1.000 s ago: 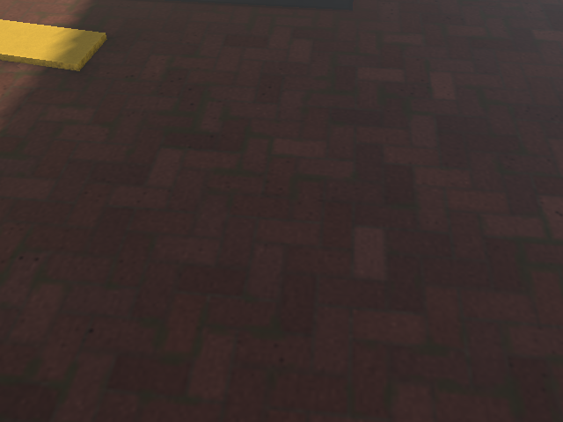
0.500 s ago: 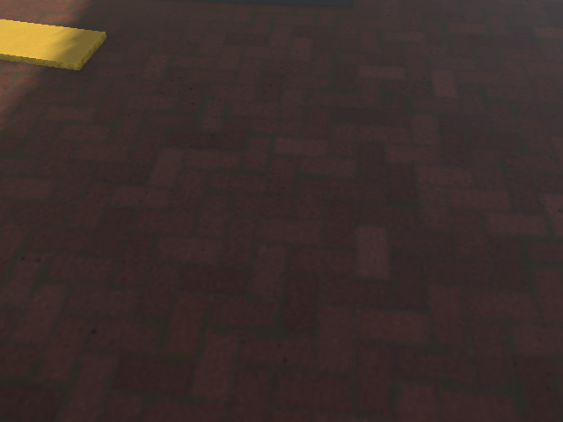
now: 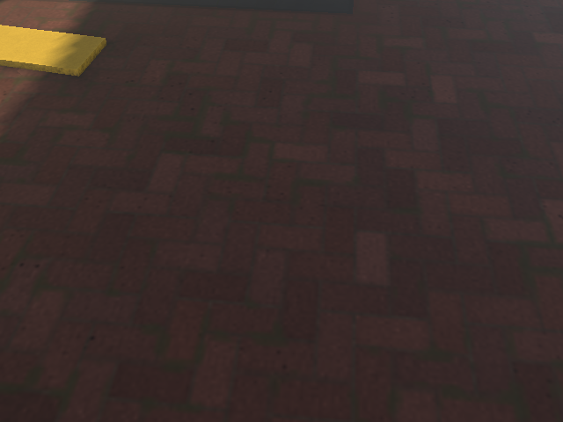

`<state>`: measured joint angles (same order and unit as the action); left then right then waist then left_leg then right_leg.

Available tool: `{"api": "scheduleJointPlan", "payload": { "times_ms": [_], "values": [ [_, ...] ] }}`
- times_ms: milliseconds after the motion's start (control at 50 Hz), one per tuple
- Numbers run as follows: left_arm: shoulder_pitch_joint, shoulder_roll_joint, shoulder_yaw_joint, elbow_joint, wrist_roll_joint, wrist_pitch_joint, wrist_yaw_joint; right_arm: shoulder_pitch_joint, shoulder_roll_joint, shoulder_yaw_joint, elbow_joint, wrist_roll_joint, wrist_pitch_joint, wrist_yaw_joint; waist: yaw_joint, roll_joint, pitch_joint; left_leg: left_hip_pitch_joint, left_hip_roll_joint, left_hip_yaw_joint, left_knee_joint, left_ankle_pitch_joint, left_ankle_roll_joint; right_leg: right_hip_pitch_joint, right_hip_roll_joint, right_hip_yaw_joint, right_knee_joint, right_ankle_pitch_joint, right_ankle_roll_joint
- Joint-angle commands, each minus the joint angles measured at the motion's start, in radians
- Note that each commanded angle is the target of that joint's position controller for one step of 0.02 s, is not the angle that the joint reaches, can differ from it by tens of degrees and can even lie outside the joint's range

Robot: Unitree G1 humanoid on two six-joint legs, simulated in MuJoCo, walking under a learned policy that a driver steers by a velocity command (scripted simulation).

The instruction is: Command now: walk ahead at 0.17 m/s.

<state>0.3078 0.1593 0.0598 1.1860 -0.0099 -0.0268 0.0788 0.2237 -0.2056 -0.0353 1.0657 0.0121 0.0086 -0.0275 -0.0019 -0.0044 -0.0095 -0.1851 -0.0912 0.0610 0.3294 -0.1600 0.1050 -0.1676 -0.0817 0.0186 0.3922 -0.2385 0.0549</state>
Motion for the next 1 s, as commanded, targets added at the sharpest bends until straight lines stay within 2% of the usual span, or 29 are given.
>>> {"api": "scheduleJointPlan", "payload": {
  "times_ms": [20,60,80,100,140,200,260,320,380,420,440,460,480,500,520,540,560,580,600,620,680,720,780,880,920,940,960,980,1000],
  "values": [
    [0.043,0.098,0.02,-0.031,0.001,-0.008,0.0,0.058,-0.193,-0.05,-0.027,0.01,-0.015,-0.006,-0.025,0.096,0.07,0.004,0.269,-0.331,-0.234,-0.52,0.121,-0.18,0.066,-0.092,0.202,-0.104,-0.044],
    [0.003,0.12,0.03,-0.066,-0.001,-0.021,-0.021,0.137,-0.198,-0.061,-0.017,-0.004,-0.042,-0.003,-0.05,0.101,0.085,0.07,0.419,-0.501,-0.278,-0.544,0.206,-0.374,-0.001,-0.016,0.506,-0.255,-0.079],
    [-0.001,0.123,0.036,-0.074,-0.008,-0.03,-0.032,0.126,-0.178,-0.056,-0.028,-0.003,-0.056,-0.004,-0.034,0.072,0.089,0.104,0.439,-0.518,-0.273,-0.517,0.214,-0.454,-0.031,0.021,0.604,-0.254,-0.096],
    [-0.002,0.12,0.04,-0.077,-0.012,-0.041,-0.042,0.101,-0.154,-0.05,-0.043,0.002,-0.067,-0.004,-0.017,0.042,0.086,0.126,0.427,-0.49,-0.266,-0.472,0.198,-0.504,-0.048,0.037,0.63,-0.214,-0.107],
    [-0.02,0.119,0.046,-0.086,-0.013,-0.06,-0.053,0.08,-0.132,-0.041,-0.058,0.008,-0.077,-0.004,-0.007,0.031,0.061,0.14,0.382,-0.403,-0.263,-0.363,0.159,-0.511,-0.059,0.029,0.574,-0.131,-0.106],
    [-0.032,0.099,0.041,-0.093,-0.012,-0.073,-0.058,0.094,-0.154,-0.043,-0.063,0.003,-0.08,-0.004,-0.005,0.055,0.035,0.07,0.314,-0.283,-0.248,-0.24,0.144,-0.409,-0.03,-0.018,0.442,-0.023,-0.076],
    [-0.065,0.102,0.032,-0.13,-0.011,-0.079,-0.065,0.103,-0.191,-0.053,-0.056,0.015,-0.092,-0.004,-0.004,0.076,0.044,0.045,0.331,-0.266,-0.223,-0.203,0.143,-0.387,-0.045,0.004,0.343,0.054,-0.061],
    [-0.075,0.109,0.02,-0.151,-0.016,-0.071,-0.071,0.069,-0.214,-0.065,-0.066,0.028,-0.09,0.0,0.0,0.076,0.056,-0.048,0.303,-0.21,-0.152,-0.196,0.111,-0.274,-0.033,0.002,0.19,0.098,-0.049],
    [-0.012,0.116,0.018,-0.133,-0.031,-0.065,-0.083,0.053,-0.188,-0.063,-0.069,0.031,-0.076,0.001,0.023,0.046,0.056,-0.138,0.296,-0.19,0.009,-0.309,0.083,-0.145,-0.031,-0.029,0.083,0.192,-0.052],
    [0.128,0.128,0.031,-0.074,-0.033,-0.059,-0.083,0.07,-0.131,-0.045,-0.064,0.014,-0.064,0.006,0.067,-0.017,0.026,-0.247,0.237,-0.149,0.226,-0.408,0.051,0.031,0.024,-0.099,0.069,0.115,-0.051],
    [0.247,0.144,0.043,-0.039,-0.028,-0.06,-0.085,0.064,-0.077,-0.03,-0.062,0.003,-0.059,0.016,0.117,-0.107,0.002,-0.324,0.179,-0.079,0.512,-0.403,0.02,0.134,-0.017,-0.041,0.051,0.047,-0.064],
    [0.337,0.189,0.042,-0.029,0.005,-0.067,-0.093,0.031,-0.001,-0.011,-0.088,-0.011,-0.067,0.03,0.125,-0.305,0.003,-0.528,0.118,-0.015,0.969,-0.433,-0.025,0.19,-0.154,0.185,0.048,-0.05,-0.087],
    [0.303,0.157,0.001,-0.057,0.006,-0.065,-0.113,0.036,0.024,-0.003,-0.11,-0.03,-0.089,0.033,0.076,-0.293,0.03,-0.678,0.112,-0.099,1.273,-0.502,-0.018,0.131,-0.157,0.263,0.176,0.278,-0.063],
    [0.359,0.324,0.045,-0.042,0.025,-0.076,-0.122,0.21,0.026,-0.003,-0.123,0.05,-0.118,0.04,0.004,-0.43,-0.104,-0.809,0.081,-0.11,1.292,-0.4,-0.019,0.254,-0.369,0.808,-0.13,-0.145,-0.263],
    [0.246,0.272,0.031,-0.066,0.007,-0.091,-0.127,0.064,-0.057,-0.013,-0.167,0.078,-0.128,0.028,0.007,-0.203,0.009,-0.956,0.164,-0.117,1.334,-0.297,-0.022,0.194,-0.385,0.866,-0.2,-0.423,-0.287],
    [0.146,0.191,0.003,-0.096,0.017,-0.096,-0.127,-0.075,-0.119,-0.021,-0.199,0.056,-0.124,0.019,0.032,-0.072,0.086,-0.96,0.196,-0.14,1.282,-0.165,-0.008,0.099,-0.32,0.68,-0.161,-0.398,-0.244],
    [0.055,0.164,-0.013,-0.128,0.029,-0.097,-0.12,-0.066,-0.102,-0.021,-0.182,0.017,-0.109,0.003,0.005,-0.031,0.08,-0.859,0.222,-0.129,1.207,-0.078,-0.015,-0.018,-0.231,0.514,-0.157,-0.291,-0.197],
    [0.022,0.185,-0.01,-0.148,0.029,-0.099,-0.111,-0.032,-0.119,-0.029,-0.176,0.001,-0.106,-0.002,-0.019,-0.102,0.084,-0.785,0.24,-0.141,1.047,-0.006,-0.027,-0.062,-0.197,0.437,-0.166,-0.137,-0.191],
    [0.056,0.151,-0.019,-0.133,0.028,-0.101,-0.098,-0.029,-0.124,-0.035,-0.172,-0.004,-0.102,0.003,-0.013,-0.132,0.078,-0.718,0.249,-0.149,0.959,0.05,-0.038,-0.074,-0.162,0.351,-0.168,-0.001,-0.169],
    [0.117,0.137,-0.023,-0.116,0.031,-0.105,-0.089,-0.03,-0.126,-0.04,-0.168,0.0,-0.1,0.006,0.002,-0.145,0.074,-0.675,0.231,-0.127,0.876,0.101,-0.05,-0.057,-0.127,0.28,-0.179,0.129,-0.162],
    [0.225,0.151,-0.014,-0.102,0.02,-0.099,-0.055,-0.152,-0.081,-0.036,-0.207,0.002,-0.095,0.01,0.047,-0.093,0.074,-0.671,0.202,-0.086,0.6,0.175,-0.081,0.059,-0.115,0.189,-0.192,0.426,-0.159],
    [0.249,0.151,-0.013,-0.11,0.015,-0.091,-0.043,-0.24,-0.05,-0.03,-0.235,0.01,-0.096,0.021,0.067,-0.073,0.076,-0.628,0.172,-0.06,0.432,0.231,-0.081,0.101,-0.103,0.145,-0.218,0.469,-0.137],
    [0.283,0.143,-0.01,-0.113,0.007,-0.083,-0.036,-0.329,-0.036,-0.024,-0.258,0.018,-0.096,0.042,0.085,-0.082,0.096,-0.581,0.143,-0.036,0.288,0.284,-0.07,0.159,-0.093,0.1,-0.248,0.446,-0.124],
    [0.316,0.149,0.005,-0.11,0.009,-0.057,-0.033,-0.454,-0.034,-0.013,-0.305,0.021,-0.116,0.077,0.086,-0.072,0.126,-0.569,0.112,-0.006,0.183,0.2,-0.027,0.31,-0.138,0.071,-0.187,0.631,-0.163],
    [0.275,0.182,0.016,-0.129,0.013,-0.051,-0.033,-0.411,-0.069,-0.024,-0.306,0.018,-0.124,0.081,0.035,-0.108,0.07,-0.428,0.068,0.024,0.175,0.136,0.003,0.332,-0.149,0.059,-0.094,0.936,-0.166],
    [0.258,0.198,0.021,-0.139,0.015,-0.047,-0.034,-0.334,-0.105,-0.039,-0.29,0.015,-0.124,0.077,-0.008,-0.146,0.008,-0.315,0.037,0.041,0.181,0.095,0.022,0.349,-0.146,0.057,-0.006,1.114,-0.166],
    [0.216,0.206,0.022,-0.152,0.016,-0.044,-0.041,-0.162,-0.156,-0.061,-0.244,0.015,-0.123,0.068,-0.097,-0.16,-0.088,-0.076,0.032,0.033,0.149,0.132,0.057,0.288,-0.123,0.043,0.167,1.17,-0.154],
    [0.152,0.199,0.014,-0.184,0.02,-0.051,-0.053,0.063,-0.213,-0.082,-0.189,0.002,-0.116,0.055,-0.197,-0.137,-0.23,0.296,0.156,-0.1,0.206,0.17,0.119,0.054,-0.091,0.041,0.416,0.967,-0.141],
    [0.268,0.066,-0.022,-0.198,0.021,-0.071,-0.073,0.221,-0.3,-0.103,-0.152,-0.02,-0.108,0.049,-0.152,0.132,-0.416,0.733,0.458,-0.585,0.181,0.066,0.307,-0.391,0.102,0.01,0.873,0.229,-0.068]
  ]
}}
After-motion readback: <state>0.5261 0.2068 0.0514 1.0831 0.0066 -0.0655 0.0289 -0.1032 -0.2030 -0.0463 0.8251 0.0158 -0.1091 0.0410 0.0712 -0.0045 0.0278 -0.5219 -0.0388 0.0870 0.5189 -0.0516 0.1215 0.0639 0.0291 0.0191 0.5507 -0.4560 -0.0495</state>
